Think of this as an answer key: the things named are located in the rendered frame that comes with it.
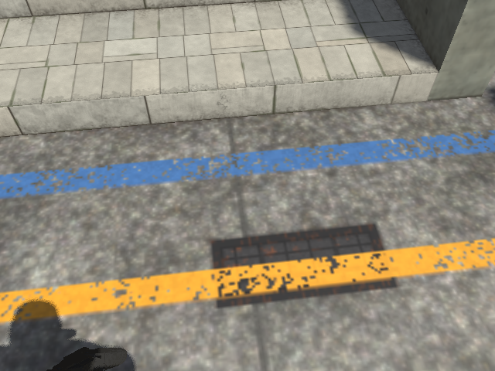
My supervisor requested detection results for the robot left hand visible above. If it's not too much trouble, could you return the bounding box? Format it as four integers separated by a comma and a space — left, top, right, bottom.
47, 347, 127, 371

